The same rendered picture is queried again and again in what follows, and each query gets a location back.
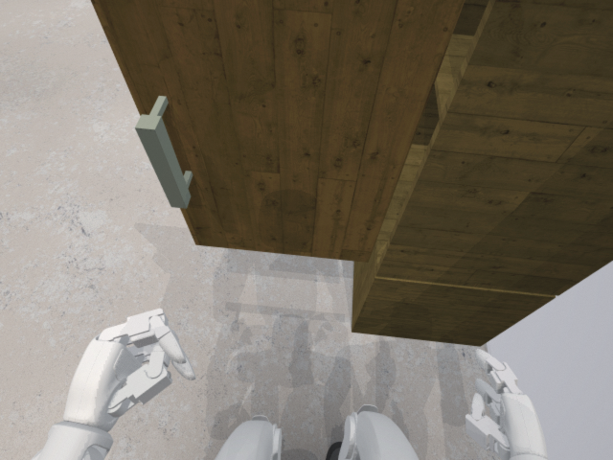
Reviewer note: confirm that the robot right thigh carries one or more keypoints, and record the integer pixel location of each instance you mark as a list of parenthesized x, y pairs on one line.
[(373, 436)]

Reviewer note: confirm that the robot thigh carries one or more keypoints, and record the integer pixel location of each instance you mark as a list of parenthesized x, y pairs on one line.
[(253, 440), (373, 436)]

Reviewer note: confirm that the robot right hand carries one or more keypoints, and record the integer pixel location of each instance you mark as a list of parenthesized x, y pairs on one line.
[(512, 413)]

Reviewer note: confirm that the robot left forearm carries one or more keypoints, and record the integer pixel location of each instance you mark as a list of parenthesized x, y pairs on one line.
[(73, 441)]

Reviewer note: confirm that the handle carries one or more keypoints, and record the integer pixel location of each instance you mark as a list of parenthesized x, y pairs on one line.
[(156, 141)]

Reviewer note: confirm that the cupboard door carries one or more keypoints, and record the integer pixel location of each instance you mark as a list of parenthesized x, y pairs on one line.
[(295, 116)]

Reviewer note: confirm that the robot left hand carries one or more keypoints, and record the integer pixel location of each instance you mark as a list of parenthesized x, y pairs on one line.
[(95, 396)]

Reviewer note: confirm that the robot left thigh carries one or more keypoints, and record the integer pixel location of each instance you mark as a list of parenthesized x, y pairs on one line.
[(253, 440)]

